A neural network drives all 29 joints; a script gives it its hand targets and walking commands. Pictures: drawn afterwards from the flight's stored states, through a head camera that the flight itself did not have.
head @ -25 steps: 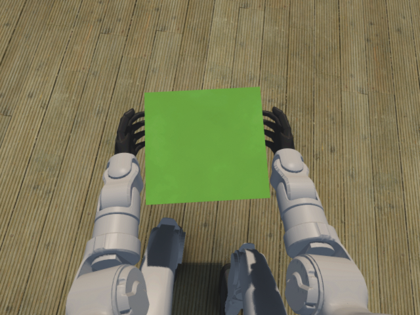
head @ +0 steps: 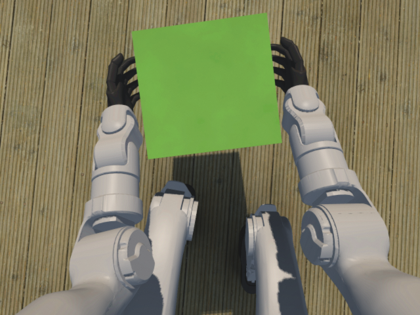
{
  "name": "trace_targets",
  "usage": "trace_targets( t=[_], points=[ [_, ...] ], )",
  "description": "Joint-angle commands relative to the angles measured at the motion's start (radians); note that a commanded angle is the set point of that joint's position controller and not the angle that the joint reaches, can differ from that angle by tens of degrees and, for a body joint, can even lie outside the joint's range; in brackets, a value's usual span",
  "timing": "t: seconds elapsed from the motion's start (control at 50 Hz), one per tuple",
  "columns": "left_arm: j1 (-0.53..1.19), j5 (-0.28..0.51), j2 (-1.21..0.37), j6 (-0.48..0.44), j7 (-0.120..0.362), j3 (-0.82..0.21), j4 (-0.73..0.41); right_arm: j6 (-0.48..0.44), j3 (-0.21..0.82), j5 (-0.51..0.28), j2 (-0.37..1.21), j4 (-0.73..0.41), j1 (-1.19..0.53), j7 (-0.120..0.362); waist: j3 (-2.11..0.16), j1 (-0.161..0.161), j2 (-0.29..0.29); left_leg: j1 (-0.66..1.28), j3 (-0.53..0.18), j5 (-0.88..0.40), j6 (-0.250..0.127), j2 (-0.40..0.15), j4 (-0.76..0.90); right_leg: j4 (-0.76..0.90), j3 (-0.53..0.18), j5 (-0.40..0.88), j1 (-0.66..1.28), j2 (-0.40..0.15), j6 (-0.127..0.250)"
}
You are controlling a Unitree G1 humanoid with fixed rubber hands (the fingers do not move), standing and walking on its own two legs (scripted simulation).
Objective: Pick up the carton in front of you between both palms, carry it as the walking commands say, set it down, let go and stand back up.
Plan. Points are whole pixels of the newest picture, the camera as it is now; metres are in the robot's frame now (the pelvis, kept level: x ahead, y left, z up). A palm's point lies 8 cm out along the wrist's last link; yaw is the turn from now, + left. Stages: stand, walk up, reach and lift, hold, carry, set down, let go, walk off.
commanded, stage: set down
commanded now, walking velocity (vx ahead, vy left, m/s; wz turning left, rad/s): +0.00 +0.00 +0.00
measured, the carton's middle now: (209, 102) +0.48 +0.09 -0.20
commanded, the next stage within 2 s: none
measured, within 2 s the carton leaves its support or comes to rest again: rests again in 1.56 s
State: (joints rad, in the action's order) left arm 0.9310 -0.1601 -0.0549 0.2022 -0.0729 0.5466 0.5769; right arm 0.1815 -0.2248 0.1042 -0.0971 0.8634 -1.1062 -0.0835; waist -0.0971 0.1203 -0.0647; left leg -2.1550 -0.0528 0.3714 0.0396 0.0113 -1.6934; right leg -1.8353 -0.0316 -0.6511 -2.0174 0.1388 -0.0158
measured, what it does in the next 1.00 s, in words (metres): lowers itself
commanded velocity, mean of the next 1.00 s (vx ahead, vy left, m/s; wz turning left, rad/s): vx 0.00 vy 0.00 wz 0.00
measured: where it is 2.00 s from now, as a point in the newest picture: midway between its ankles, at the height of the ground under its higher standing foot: (213, 248)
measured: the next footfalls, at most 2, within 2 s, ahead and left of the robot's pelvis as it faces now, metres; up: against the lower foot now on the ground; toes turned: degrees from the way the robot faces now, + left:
none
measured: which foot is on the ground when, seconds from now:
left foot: down 0.00-1.00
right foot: down 0.00-1.00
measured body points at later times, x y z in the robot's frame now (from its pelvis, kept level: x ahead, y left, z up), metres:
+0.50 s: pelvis -0.01 -0.01 -0.08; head +0.35 +0.01 +0.19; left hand +0.46 +0.27 -0.23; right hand +0.56 -0.01 -0.25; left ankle +0.14 +0.13 -0.45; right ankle +0.06 -0.11 -0.45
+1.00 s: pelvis -0.02 -0.02 -0.09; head +0.35 -0.02 +0.17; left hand +0.46 +0.26 -0.25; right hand +0.55 -0.03 -0.28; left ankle +0.14 +0.13 -0.45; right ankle +0.06 -0.11 -0.45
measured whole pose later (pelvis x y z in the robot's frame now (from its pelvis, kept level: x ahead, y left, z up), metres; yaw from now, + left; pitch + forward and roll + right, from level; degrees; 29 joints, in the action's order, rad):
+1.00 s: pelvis -0.02 -0.02 -0.09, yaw +2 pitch +46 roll +4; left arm 1.28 -0.14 0.12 0.18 0.02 0.66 0.92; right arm 0.21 -0.07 0.13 -0.23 1.17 -1.50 -0.10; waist 0.17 0.22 -0.03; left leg -2.37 -0.05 0.38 0.10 -0.01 -1.94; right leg -2.15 -0.02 -0.67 -2.27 0.18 0.02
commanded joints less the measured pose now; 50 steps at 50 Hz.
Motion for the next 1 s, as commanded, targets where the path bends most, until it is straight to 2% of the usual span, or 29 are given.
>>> trace_targets(
  t=[0.0, 0.12, 0.24, 0.28, 0.32, 0.38, 0.44, 0.5, 0.7, 0.84, 0.98],
  points=[
    [0.597, 0.063, -0.745, 0.013, 0.163, -0.494, 0.033, -0.026, 0.362, -0.053, 0.843, -0.035, -0.556, 0.190, -1.000, 0.066, -0.047, 0.890, 0.108, -0.280, 0.029, 0.108, 0.008, 0.202, 0.045, 0.196, 0.158, 0.069, 0.005],
    [0.733, 0.064, -0.707, 0.029, 0.164, -0.456, 0.036, -0.006, 0.288, -0.033, 0.784, 0.069, -0.643, 0.201, -0.963, 0.067, -0.012, 0.841, 0.122, -0.214, 0.034, 0.098, -0.052, 0.136, 0.049, 0.125, 0.067, 0.066, 0.026],
    [0.824, 0.078, -0.657, 0.032, 0.168, -0.430, 0.045, 0.002, 0.290, -0.058, 0.743, 0.121, -0.725, 0.217, -0.946, 0.104, -0.013, 0.818, 0.134, -0.225, 0.033, 0.081, -0.122, 0.065, 0.048, 0.116, 0.024, 0.059, 0.035],
    [0.833, 0.091, -0.651, 0.027, 0.171, -0.425, 0.056, 0.001, 0.307, -0.075, 0.733, 0.119, -0.754, 0.221, -0.936, 0.115, -0.025, 0.810, 0.136, -0.240, 0.032, 0.076, -0.147, 0.043, 0.050, 0.121, 0.017, 0.057, 0.033],
    [0.803, 0.110, -0.678, 0.024, 0.179, -0.399, 0.117, -0.009, 0.312, -0.083, 0.707, 0.111, -0.795, 0.221, -0.901, 0.114, -0.040, 0.801, 0.131, -0.266, 0.029, 0.071, -0.175, 0.025, 0.055, 0.126, -0.018, 0.051, 0.034],
    [0.801, 0.132, -0.700, 0.029, 0.204, -0.367, 0.162, -0.014, 0.313, -0.075, 0.682, 0.113, -0.813, 0.214, -0.865, 0.096, -0.080, 0.726, 0.133, -0.292, 0.032, 0.063, -0.212, 0.005, 0.052, 0.162, 0.006, 0.039, 0.039],
    [0.817, 0.157, -0.716, 0.032, 0.234, -0.352, 0.174, -0.011, 0.329, -0.066, 0.702, 0.092, -0.828, 0.200, -0.839, 0.093, -0.144, 0.622, 0.136, -0.328, 0.032, 0.056, -0.235, -0.010, 0.045, 0.248, 0.073, 0.031, 0.036],
    [0.802, 0.170, -0.710, 0.030, 0.252, -0.344, 0.191, -0.013, 0.343, -0.063, 0.730, 0.083, -0.818, 0.189, -0.834, 0.088, -0.176, 0.574, 0.139, -0.361, 0.031, 0.057, -0.256, -0.020, 0.039, 0.315, 0.110, 0.025, 0.032],
    [0.775, 0.123, -0.590, 0.011, 0.268, -0.235, 0.251, -0.024, 0.344, -0.070, 0.700, 0.115, -0.816, 0.165, -0.744, 0.142, -0.224, 0.383, 0.152, -0.302, 0.028, 0.042, -0.272, -0.023, -0.019, 0.399, 0.167, 0.007, 0.026],
    [0.764, 0.089, -0.504, -0.002, 0.270, -0.158, 0.293, -0.031, 0.304, -0.038, 0.610, 0.149, -0.819, 0.155, -0.667, 0.135, -0.230, 0.317, 0.146, -0.240, 0.021, 0.034, -0.269, -0.015, -0.027, 0.355, 0.131, -0.002, 0.029],
    [0.757, 0.067, -0.432, -0.024, 0.255, -0.119, 0.336, -0.047, 0.293, -0.036, 0.529, 0.159, -0.830, 0.159, -0.598, 0.131, -0.201, 0.317, 0.135, -0.225, 0.014, 0.034, -0.271, -0.022, -0.029, 0.323, 0.067, -0.009, 0.034]
  ],
)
